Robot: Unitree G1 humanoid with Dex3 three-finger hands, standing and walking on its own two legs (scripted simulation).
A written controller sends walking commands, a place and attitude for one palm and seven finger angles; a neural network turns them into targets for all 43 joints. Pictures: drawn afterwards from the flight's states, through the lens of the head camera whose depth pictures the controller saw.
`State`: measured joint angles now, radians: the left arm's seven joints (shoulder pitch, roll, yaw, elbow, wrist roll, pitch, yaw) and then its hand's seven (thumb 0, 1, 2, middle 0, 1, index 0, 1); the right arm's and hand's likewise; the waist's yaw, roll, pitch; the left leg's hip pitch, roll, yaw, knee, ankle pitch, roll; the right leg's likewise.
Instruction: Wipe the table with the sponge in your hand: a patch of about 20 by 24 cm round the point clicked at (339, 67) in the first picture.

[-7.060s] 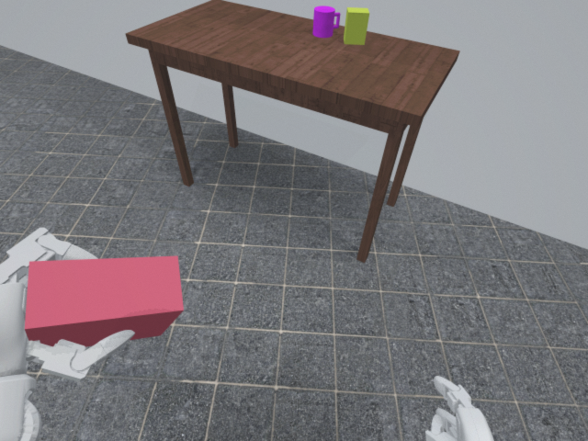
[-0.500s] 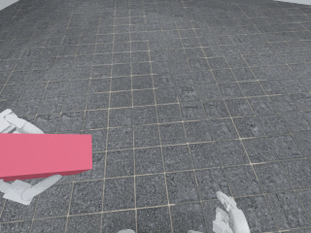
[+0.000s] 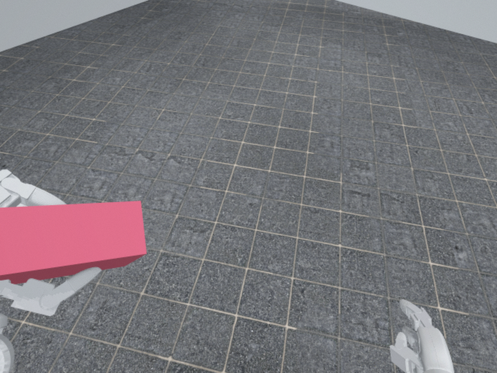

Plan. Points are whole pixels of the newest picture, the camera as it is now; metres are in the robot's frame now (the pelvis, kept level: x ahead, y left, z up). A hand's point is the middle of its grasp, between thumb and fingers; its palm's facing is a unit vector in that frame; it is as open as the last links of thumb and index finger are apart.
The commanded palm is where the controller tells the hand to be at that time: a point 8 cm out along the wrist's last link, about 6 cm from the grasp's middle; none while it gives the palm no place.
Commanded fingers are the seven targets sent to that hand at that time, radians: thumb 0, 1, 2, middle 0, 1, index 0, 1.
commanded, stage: turn to face it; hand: left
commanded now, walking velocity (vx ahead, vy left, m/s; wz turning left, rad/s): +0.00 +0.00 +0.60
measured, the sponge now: (94, 241) +0.23 +0.19 +0.17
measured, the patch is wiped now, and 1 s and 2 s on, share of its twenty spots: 0.00 0.00 0.00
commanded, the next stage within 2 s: none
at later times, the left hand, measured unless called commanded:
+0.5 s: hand out of the picture +0.04 +0.24 +0.17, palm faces +0.60 -0.66 -0.45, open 10.1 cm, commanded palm -0.03 +0.27 +0.18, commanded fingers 0.00 0.10 1.30 -1.20 -1.60 -1.20 -1.60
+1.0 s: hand out of the picture -0.13 +0.22 +0.18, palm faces +0.75 -0.42 -0.50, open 10.1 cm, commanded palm -0.19 +0.23 +0.18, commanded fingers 0.00 0.10 1.30 -1.20 -1.60 -1.20 -1.60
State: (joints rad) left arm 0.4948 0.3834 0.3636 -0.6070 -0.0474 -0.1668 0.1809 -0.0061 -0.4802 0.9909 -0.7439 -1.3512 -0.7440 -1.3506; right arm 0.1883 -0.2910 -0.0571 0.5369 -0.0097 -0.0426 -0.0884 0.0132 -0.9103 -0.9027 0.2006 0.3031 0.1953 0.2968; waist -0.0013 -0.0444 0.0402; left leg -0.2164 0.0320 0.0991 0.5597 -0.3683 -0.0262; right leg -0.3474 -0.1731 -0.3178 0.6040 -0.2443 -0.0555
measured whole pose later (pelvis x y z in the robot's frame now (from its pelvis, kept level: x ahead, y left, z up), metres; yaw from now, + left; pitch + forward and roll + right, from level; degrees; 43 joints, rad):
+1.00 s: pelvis -0.16 -0.09 +0.00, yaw +36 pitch +0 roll +0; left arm 0.51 0.41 0.37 -0.56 -0.06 -0.15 0.12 -0.01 -0.48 0.99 -0.74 -1.35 -0.74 -1.35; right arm 0.21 -0.14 0.03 0.61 0.01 -0.12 -0.02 0.01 -0.90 -0.90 0.21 0.30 0.20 0.30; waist 0.03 0.06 0.07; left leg -0.34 0.00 -0.14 0.52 -0.18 -0.04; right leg -0.28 0.01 -0.07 0.65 -0.42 0.10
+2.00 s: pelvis -0.22 -0.26 +0.01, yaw +72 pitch -2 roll +3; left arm 0.48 0.36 0.32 -0.49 -0.04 -0.14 0.14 -0.01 -0.48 0.99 -0.74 -1.35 -0.74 -1.35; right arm 0.18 -0.23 -0.02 0.63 0.00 -0.06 -0.07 0.02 -0.91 -0.90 0.21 0.30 0.20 0.30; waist -0.01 -0.01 0.09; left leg -0.45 0.01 0.05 1.08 -0.43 -0.07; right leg -0.23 -0.11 -0.19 0.50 -0.23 -0.04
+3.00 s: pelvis -0.21 -0.41 +0.00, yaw +106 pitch -1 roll +1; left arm 0.47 0.41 0.38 -0.56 -0.03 -0.19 0.15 -0.01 -0.48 0.99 -0.74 -1.35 -0.74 -1.35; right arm 0.20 -0.21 -0.05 0.57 0.00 -0.09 -0.05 0.01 -0.91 -0.90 0.20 0.30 0.19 0.30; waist -0.01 -0.06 0.07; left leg -0.23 0.01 0.03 0.57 -0.32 -0.01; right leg -0.45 -0.10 -0.12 0.93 -0.50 0.05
